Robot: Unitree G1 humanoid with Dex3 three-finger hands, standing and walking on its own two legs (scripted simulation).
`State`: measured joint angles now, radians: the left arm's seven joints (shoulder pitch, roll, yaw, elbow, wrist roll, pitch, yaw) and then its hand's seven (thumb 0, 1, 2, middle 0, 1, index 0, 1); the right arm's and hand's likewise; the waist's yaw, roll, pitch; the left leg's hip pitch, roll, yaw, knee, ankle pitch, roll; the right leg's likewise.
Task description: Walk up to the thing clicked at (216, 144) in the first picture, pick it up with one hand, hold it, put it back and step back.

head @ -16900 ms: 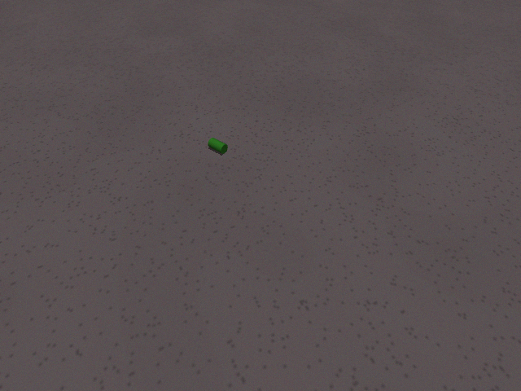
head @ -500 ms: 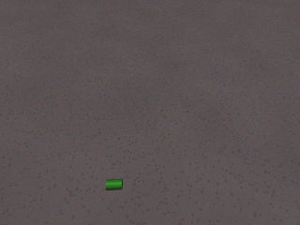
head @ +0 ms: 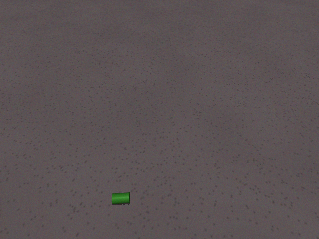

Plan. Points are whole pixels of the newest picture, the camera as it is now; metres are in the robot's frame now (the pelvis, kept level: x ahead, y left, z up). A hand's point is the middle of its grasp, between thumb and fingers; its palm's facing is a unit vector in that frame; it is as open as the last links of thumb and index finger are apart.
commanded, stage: stand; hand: left
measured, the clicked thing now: (121, 198) +0.48 +0.24 -0.75
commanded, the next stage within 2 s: walk up in 0.34 s
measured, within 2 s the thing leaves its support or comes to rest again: neither
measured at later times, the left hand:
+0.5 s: hand out of the picture +0.08 +0.26 -0.17, palm faces -0.01 -0.93 -0.38, open 7.4 cm
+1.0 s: hand out of the picture -0.01 +0.28 -0.18, palm faces +0.01 -0.93 -0.38, open 7.4 cm
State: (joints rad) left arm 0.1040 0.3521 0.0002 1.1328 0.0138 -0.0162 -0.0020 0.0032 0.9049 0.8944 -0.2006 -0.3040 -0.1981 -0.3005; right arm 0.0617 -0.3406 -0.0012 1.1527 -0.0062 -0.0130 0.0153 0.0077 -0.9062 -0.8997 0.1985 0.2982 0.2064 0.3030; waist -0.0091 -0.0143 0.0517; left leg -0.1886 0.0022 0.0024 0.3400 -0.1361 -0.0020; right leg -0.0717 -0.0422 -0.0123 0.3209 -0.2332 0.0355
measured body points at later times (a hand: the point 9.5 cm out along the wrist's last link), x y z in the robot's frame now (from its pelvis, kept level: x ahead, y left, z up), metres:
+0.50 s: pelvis -0.02 -0.01 -0.01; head +0.04 -0.01 +0.44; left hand +0.08 +0.31 -0.14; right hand +0.10 -0.32 -0.14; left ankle +0.03 +0.12 -0.75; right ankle -0.04 -0.14 -0.74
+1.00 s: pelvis -0.12 +0.01 -0.02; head -0.04 +0.04 +0.42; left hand -0.01 +0.33 -0.15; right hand -0.04 -0.30 -0.13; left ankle -0.13 +0.12 -0.75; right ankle -0.13 -0.14 -0.67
